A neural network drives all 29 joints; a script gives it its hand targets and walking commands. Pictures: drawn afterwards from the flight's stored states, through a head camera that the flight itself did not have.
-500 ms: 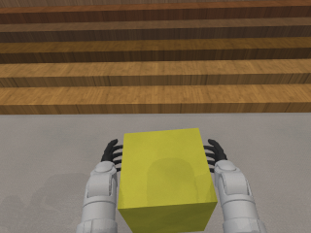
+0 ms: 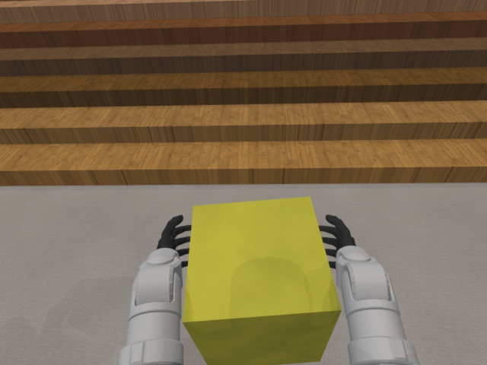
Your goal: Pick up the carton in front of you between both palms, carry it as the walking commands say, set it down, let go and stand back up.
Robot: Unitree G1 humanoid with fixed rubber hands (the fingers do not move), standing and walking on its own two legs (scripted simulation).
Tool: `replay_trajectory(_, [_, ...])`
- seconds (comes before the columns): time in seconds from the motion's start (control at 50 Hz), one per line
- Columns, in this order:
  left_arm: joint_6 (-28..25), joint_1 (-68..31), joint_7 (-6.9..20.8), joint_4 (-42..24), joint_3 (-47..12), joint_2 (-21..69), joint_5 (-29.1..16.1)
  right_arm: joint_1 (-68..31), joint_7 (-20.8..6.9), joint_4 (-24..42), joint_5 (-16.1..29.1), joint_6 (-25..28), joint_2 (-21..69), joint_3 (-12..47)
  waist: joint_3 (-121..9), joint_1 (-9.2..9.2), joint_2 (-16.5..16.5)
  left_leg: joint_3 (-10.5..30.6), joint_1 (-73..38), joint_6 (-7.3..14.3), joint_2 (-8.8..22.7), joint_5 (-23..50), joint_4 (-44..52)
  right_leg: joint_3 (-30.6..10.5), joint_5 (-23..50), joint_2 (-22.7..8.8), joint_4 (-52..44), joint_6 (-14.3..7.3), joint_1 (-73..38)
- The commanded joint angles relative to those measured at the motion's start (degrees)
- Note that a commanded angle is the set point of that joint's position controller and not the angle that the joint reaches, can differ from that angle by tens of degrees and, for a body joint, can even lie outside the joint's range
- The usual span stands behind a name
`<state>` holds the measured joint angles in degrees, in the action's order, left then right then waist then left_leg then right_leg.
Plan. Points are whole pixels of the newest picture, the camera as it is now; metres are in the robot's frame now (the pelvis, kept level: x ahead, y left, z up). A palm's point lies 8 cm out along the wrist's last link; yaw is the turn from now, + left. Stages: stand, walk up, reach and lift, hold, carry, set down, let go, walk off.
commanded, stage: hold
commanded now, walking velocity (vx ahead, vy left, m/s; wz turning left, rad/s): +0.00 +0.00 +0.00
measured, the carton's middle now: (258, 286) +0.28 +0.00 -0.03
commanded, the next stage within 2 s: carry in 1.00 s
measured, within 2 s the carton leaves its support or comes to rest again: neither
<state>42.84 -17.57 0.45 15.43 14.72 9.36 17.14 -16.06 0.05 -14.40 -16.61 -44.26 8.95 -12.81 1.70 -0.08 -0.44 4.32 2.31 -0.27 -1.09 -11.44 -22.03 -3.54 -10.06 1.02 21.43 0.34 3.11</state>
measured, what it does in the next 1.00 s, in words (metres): stands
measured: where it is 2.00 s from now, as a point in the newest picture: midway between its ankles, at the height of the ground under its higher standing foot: (248, 362)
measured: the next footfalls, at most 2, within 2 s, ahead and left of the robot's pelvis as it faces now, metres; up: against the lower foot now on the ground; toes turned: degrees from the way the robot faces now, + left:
right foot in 1.48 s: +0.22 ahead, -0.09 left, +0.00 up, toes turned -9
left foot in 1.88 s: +0.53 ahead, +0.14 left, +0.00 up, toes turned +15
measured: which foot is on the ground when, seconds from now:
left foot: down 0.00-1.00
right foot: down 0.00-1.00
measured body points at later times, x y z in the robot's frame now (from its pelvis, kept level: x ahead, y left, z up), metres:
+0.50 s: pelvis +0.01 +0.00 +0.00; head -0.04 +0.00 +0.45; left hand +0.31 +0.15 +0.05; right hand +0.31 -0.15 +0.04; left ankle +0.02 +0.12 -0.74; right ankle +0.03 -0.12 -0.74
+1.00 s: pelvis +0.01 +0.00 +0.00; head -0.04 +0.00 +0.45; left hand +0.31 +0.15 +0.05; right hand +0.30 -0.15 +0.04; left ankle +0.02 +0.12 -0.74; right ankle +0.03 -0.12 -0.74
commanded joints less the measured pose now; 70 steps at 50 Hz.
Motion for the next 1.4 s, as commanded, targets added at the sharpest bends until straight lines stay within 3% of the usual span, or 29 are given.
replay_trajectory(0.0, [-1.50,-28.55,14.50,0.85,-30.34,53.74,-14.95,-33.28,-14.29,3.08,15.82,3.11,53.26,30.28,-11.88,-0.01,0.16,-0.21,3.13,0.69,-3.28,0.99,4.45,-0.21,0.67,3.51,-2.82,-0.36,-4.10])
replay_trajectory(0.18, [-1.60,-28.77,14.68,2.54,-29.21,53.37,-14.17,-33.33,-14.25,1.41,15.09,3.03,53.43,29.36,-12.06,-0.14,0.39,-0.49,2.98,0.69,-3.35,1.72,4.44,-0.24,1.62,3.44,-3.03,-0.13,-4.46])
replay_trajectory(0.58, [-0.79,-22.03,13.60,-2.78,-31.10,52.40,-15.30,-26.86,-13.44,6.64,16.10,2.41,51.73,31.08,-13.44,-0.08,0.07,0.07,-0.30,0.06,-3.65,11.24,4.58,-0.76,10.35,4.00,-3.33,0.13,-6.12])
replay_trajectory(0.96, [-0.85,-24.01,13.74,-1.55,-30.92,53.01,-15.14,-29.07,-13.72,5.72,15.98,2.62,51.84,31.08,-12.61,-0.16,0.14,-0.10,0.98,0.20,-3.54,6.91,4.40,-0.51,5.83,3.92,-3.04,-0.10,-4.42])
replay_trajectory(0.98, [-0.55,-25.83,13.79,-0.66,-32.27,53.27,-16.13,-31.27,-13.70,5.25,16.93,2.32,51.98,32.00,-12.07,0.11,2.67,-0.10,8.15,0.57,6.10,-3.57,0.86,-0.48,-4.45,-6.55,-0.61,-0.68,3.77])
replay_trajectory(1.02, [-0.36,-25.53,13.43,-2.91,-33.57,52.84,-17.17,-31.88,-13.61,7.08,18.33,2.22,52.32,33.58,-11.09,-0.22,2.93,1.21,13.77,0.97,4.36,-25.57,1.54,-4.14,-29.43,-6.81,-4.40,-1.44,9.14])
replay_trajectory(1.04, [-0.20,-26.33,13.15,-4.93,-34.71,53.19,-17.81,-32.78,-13.49,8.80,19.19,2.08,52.58,34.94,-10.84,-0.36,3.31,0.35,16.82,0.77,3.56,-28.82,-0.23,-5.30,-33.94,-7.43,-4.91,-1.96,8.98])
replay_trajectory(1.08, [0.89,-25.86,12.24,-8.68,-37.62,53.21,-19.38,-32.75,-12.95,12.06,21.05,1.00,52.64,37.73,-14.85,-0.84,6.59,-4.93,17.70,-0.46,1.11,-14.82,-8.91,-9.20,-27.99,-10.91,-6.64,-4.33,5.72])
replay_trajectory(1.1, [1.86,-24.36,11.61,-10.23,-39.04,52.95,-20.06,-32.32,-12.73,13.61,22.38,0.02,52.35,39.48,-17.16,-0.91,8.36,-7.19,16.94,-0.74,0.09,-10.42,-11.43,-11.91,-25.67,-13.11,-8.00,-5.81,5.52])
replay_trajectory(1.12, [3.14,-22.99,10.93,-12.24,-40.57,52.34,-20.91,-32.18,-12.52,15.29,23.78,-1.19,51.94,41.32,-18.40,-0.82,8.47,-7.98,15.04,-0.52,0.30,-10.57,-9.03,-11.88,-25.51,-13.92,-8.27,-6.52,7.05])
replay_trajectory(1.16, [6.47,-23.37,9.92,-17.11,-43.18,50.45,-22.99,-32.01,-12.06,18.33,26.19,-4.24,51.16,43.88,-19.09,-0.46,6.33,-7.83,7.59,0.85,0.43,-12.87,-1.01,-5.77,-28.43,-10.79,-5.40,-4.92,13.59])
replay_trajectory(1.18, [8.26,-24.47,9.65,-19.51,-44.64,49.81,-24.37,-31.76,-11.66,19.84,26.71,-5.90,49.91,44.21,-17.72,-0.26,1.18,-1.01,5.62,2.28,4.83,-18.93,4.13,-0.81,-27.42,-7.69,1.21,-3.07,17.79])
replay_trajectory(1.2, [10.07,-26.16,9.41,-21.40,-45.93,49.14,-25.83,-30.07,-11.20,20.82,27.00,-7.67,48.70,44.19,-16.63,0.74,-9.14,12.90,0.92,5.58,13.64,-27.38,10.68,5.27,-22.57,-3.88,14.31,-0.57,25.87])
replay_trajectory(1.22, [11.96,-26.54,9.28,-21.84,-47.00,48.37,-26.98,-28.70,-10.65,21.20,27.15,-9.47,47.10,43.88,-13.55,1.34,-13.52,23.13,-4.43,9.02,19.96,-26.94,14.78,9.49,-18.09,-1.14,20.66,0.44,36.29])
replay_trajectory(1.24, [13.64,-26.56,9.31,-23.01,-48.29,48.74,-28.63,-27.83,-9.98,22.67,27.46,-11.17,46.10,44.34,-12.36,1.49,-10.60,24.90,-5.03,11.44,21.87,-20.14,14.67,6.86,-17.26,-3.68,21.53,-0.29,39.26])
replay_trajectory(1.28, [16.20,-25.84,9.46,-24.47,-50.47,49.83,-32.19,-27.89,-9.00,27.71,29.14,-14.03,45.92,45.55,-15.69,1.60,-6.89,17.26,-8.16,10.69,19.76,-6.15,12.22,7.63,-15.04,-3.87,18.62,-0.33,37.39])
replay_trajectory(1.32, [18.24,-23.21,9.09,-27.26,-51.19,50.52,-33.73,-26.50,-8.46,32.12,30.75,-16.39,46.31,46.79,-18.75,1.56,-8.32,9.32,-9.04,8.71,16.15,1.28,10.21,10.29,-11.30,-2.08,15.30,0.10,33.31])
replay_trajectory(1.38, [21.40,-18.52,8.42,-31.28,-50.81,50.10,-33.57,-21.82,-8.80,35.21,32.05,-19.81,47.16,47.47,-19.74,1.67,-9.88,3.94,-7.24,7.75,14.49,6.94,8.14,13.31,-7.74,-0.73,8.61,0.30,27.53])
